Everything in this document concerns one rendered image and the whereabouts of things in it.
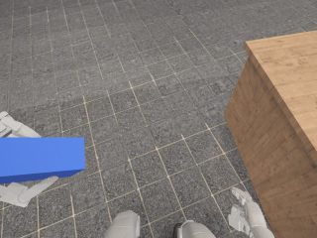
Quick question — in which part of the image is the left robot thigh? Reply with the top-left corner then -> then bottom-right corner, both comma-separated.
104,211 -> 141,238

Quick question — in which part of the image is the table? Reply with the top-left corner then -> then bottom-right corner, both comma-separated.
223,30 -> 317,238

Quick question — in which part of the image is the right robot forearm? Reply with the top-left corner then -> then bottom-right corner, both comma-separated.
249,226 -> 274,238

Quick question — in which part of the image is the robot left hand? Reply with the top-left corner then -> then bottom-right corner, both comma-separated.
0,111 -> 59,207

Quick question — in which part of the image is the sponge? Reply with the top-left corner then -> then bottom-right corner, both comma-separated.
0,137 -> 85,184

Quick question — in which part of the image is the robot right hand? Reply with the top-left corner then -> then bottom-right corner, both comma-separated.
228,187 -> 267,236

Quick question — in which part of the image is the right robot foot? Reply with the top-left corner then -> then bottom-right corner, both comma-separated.
172,223 -> 182,238

